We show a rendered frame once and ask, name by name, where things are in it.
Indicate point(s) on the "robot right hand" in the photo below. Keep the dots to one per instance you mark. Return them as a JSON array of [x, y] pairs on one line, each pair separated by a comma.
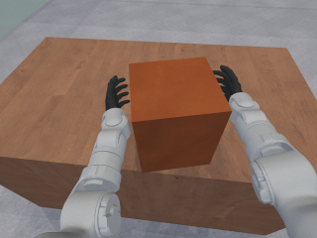
[[230, 81]]

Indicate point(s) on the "carton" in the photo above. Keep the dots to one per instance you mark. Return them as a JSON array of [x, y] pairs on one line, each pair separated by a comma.
[[178, 111]]

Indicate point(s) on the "robot left forearm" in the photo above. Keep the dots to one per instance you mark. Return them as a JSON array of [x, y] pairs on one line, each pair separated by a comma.
[[104, 168]]

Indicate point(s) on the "robot left upper arm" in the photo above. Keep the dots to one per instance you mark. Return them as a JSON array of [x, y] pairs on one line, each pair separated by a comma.
[[89, 214]]

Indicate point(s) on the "pedestal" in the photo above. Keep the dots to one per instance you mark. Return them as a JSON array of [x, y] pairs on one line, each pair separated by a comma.
[[51, 112]]

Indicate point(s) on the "robot right forearm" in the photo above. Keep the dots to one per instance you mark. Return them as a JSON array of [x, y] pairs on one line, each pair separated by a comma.
[[256, 132]]

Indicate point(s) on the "robot right upper arm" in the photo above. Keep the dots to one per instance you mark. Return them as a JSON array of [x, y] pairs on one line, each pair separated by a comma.
[[285, 181]]

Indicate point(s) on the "robot left hand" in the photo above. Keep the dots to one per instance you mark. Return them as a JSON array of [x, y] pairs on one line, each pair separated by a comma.
[[112, 99]]

